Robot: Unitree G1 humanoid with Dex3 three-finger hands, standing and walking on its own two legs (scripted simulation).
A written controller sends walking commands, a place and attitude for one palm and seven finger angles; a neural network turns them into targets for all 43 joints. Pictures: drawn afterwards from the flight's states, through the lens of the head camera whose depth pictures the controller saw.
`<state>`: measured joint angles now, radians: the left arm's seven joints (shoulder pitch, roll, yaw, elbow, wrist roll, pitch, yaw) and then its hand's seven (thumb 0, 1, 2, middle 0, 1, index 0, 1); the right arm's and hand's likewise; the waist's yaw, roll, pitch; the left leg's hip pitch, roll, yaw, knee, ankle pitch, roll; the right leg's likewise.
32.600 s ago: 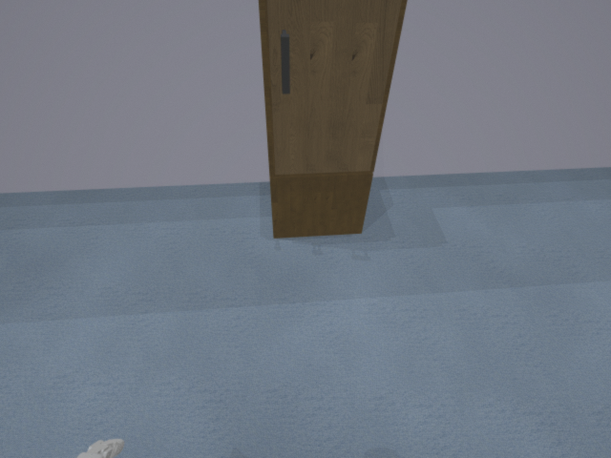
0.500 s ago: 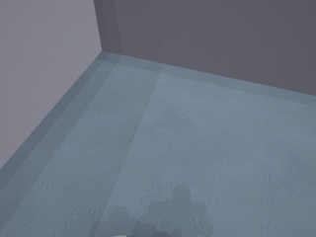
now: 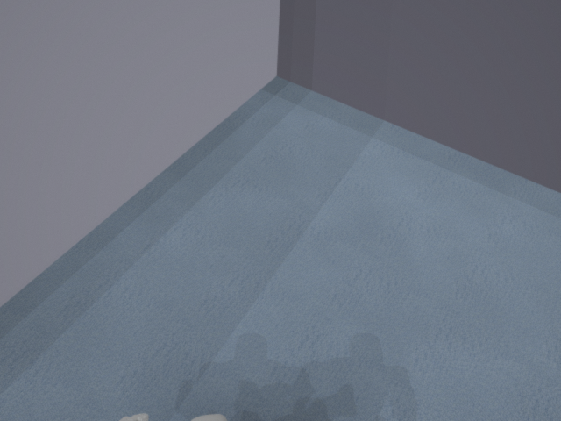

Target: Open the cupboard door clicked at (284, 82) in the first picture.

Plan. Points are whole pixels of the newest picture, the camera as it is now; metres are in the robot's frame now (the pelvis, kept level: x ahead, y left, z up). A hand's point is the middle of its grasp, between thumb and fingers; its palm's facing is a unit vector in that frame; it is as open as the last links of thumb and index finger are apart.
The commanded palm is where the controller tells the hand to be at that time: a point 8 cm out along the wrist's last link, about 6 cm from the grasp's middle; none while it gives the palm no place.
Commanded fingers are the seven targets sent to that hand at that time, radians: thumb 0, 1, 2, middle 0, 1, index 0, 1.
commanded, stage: turn to face it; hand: left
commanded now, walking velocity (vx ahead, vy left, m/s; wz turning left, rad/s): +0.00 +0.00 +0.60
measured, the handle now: out of the picture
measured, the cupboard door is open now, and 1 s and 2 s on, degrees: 52 52 52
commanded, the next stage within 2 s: none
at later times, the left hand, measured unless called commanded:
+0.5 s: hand out of the picture +0.04 +0.17 -0.15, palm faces +0.31 -0.91 -0.26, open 7.4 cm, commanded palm none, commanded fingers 0.00 0.90 0.90 -0.20 -0.30 -0.20 -0.30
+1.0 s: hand out of the picture +0.02 +0.16 -0.14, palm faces +0.55 -0.78 -0.30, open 7.4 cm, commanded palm none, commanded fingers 0.00 0.90 0.90 -0.20 -0.30 -0.20 -0.30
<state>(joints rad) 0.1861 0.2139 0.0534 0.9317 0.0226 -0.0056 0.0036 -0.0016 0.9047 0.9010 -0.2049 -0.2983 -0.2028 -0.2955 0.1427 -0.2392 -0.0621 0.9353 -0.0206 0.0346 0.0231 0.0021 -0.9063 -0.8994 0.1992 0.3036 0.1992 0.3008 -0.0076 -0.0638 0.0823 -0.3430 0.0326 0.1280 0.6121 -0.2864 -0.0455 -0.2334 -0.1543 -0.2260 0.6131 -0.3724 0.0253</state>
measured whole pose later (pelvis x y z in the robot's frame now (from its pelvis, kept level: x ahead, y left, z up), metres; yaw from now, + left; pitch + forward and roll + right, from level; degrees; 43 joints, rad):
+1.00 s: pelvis +0.06 -0.08 +0.00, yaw +36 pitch +1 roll +1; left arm 0.15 0.23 0.05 0.86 0.02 0.01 0.01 0.00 0.91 0.90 -0.20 -0.30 -0.20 -0.30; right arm 0.15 -0.26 -0.09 0.92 -0.02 0.07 0.02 0.00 -0.90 -0.90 0.20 0.30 0.20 0.30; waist -0.02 0.03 0.10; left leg -0.48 -0.02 -0.04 1.03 -0.48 -0.04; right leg -0.28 -0.06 -0.08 0.58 -0.32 0.00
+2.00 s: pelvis +0.08 -0.07 -0.01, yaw +72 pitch +1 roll +1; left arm 0.21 0.24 0.05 0.89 0.02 0.04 0.00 0.00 0.90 0.90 -0.21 -0.30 -0.20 -0.30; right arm 0.13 -0.25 -0.07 0.89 -0.02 0.04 0.03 0.00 -0.90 -0.90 0.20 0.30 0.20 0.30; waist -0.01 -0.07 0.11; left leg -0.34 -0.01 0.06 0.63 -0.29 0.01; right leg -0.32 -0.15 -0.13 0.80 -0.49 0.08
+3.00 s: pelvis +0.13 -0.06 +0.00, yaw +104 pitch +1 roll +0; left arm 0.17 0.26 0.06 0.91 0.01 0.04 0.00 0.00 0.91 0.90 -0.20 -0.30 -0.20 -0.29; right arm 0.16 -0.20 -0.04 0.94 -0.03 0.04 0.00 0.00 -0.90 -0.90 0.21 0.30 0.21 0.30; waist 0.01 0.00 0.08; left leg -0.30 -0.01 -0.06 0.53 -0.24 -0.01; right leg -0.32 -0.04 -0.04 0.68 -0.38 0.06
